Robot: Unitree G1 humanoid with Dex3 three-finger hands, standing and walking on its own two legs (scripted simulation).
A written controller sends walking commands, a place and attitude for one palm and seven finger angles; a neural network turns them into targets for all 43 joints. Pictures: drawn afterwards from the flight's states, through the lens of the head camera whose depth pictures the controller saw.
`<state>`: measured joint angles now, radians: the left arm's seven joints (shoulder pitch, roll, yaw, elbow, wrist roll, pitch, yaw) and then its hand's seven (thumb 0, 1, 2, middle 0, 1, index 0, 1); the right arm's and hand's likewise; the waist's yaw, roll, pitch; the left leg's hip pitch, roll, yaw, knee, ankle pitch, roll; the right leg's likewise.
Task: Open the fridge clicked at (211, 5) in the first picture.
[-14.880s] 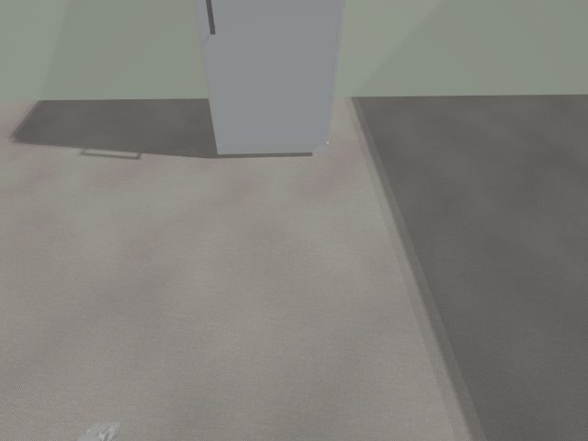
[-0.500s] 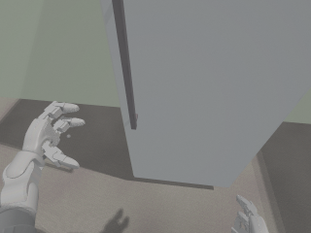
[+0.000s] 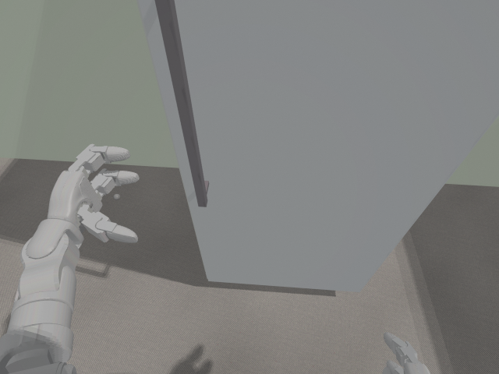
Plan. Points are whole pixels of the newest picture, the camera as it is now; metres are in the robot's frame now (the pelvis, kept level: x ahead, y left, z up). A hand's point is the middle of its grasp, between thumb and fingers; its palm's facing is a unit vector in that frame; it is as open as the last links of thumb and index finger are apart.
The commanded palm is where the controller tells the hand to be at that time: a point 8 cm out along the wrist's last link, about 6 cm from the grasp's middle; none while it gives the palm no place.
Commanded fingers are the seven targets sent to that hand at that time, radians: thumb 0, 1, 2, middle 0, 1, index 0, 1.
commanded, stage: move the hooked fingers beside the handle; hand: left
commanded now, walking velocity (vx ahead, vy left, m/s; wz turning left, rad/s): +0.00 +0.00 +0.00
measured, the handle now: (191, 118) +0.49 +0.12 +0.15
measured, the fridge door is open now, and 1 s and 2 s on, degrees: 0 0 0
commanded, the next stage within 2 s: none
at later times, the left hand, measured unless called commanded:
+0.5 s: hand (141, 174) +0.41 +0.20 +0.10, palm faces -0.05 -1.00 +0.00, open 14.0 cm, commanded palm +0.39 +0.25 +0.10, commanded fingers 0.00 -0.50 0.30 -0.30 -1.20 -0.30 -1.20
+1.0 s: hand (157, 159) +0.45 +0.18 +0.09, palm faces -0.06 -1.00 +0.02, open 14.0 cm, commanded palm +0.42 +0.24 +0.09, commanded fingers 0.00 -0.50 0.30 -0.30 -1.20 -0.30 -1.20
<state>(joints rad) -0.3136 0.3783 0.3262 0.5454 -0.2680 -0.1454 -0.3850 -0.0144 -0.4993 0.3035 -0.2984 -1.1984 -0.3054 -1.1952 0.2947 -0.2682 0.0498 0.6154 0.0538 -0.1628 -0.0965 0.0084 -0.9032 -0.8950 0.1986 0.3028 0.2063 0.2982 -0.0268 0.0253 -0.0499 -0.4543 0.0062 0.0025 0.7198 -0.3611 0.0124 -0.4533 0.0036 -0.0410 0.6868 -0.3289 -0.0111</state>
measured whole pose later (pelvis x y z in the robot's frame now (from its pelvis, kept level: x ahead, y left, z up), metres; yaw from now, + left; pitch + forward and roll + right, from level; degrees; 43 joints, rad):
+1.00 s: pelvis +0.01 +0.01 -0.01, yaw -2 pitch +12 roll -1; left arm -0.62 0.39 0.35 0.89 -0.19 -0.27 -0.30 -0.01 -0.50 0.30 -0.30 -1.20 -0.30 -1.19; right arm 0.41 -0.27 0.03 0.62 0.04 -0.01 -0.03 0.01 -0.91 -0.89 0.20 0.30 0.21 0.30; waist -0.09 0.02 -0.10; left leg -0.60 0.02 0.04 0.80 -0.40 0.02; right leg -0.61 0.02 -0.01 0.76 -0.35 0.00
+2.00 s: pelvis +0.00 +0.00 -0.01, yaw -2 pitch +11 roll -1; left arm -0.66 0.40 0.33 0.93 -0.16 -0.28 -0.26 -0.01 -0.50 0.30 -0.30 -1.20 -0.31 -1.20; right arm 0.36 -0.26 0.04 0.60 0.04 -0.01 -0.05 0.00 -0.91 -0.89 0.20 0.30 0.21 0.30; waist -0.10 0.02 -0.08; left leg -0.62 0.02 0.02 0.82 -0.39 0.01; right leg -0.62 0.02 -0.02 0.78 -0.35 -0.01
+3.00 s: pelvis +0.00 +0.00 -0.01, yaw -1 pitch +11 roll -1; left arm -0.70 0.34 0.25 0.95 -0.18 -0.29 -0.23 -0.01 -0.50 0.30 -0.30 -1.20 -0.30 -1.20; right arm 0.36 -0.26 0.03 0.64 0.04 -0.02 -0.04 0.00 -0.91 -0.89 0.20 0.30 0.21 0.30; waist -0.08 0.02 -0.09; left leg -0.61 0.02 0.00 0.82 -0.40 0.01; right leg -0.61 0.01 -0.04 0.78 -0.35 -0.01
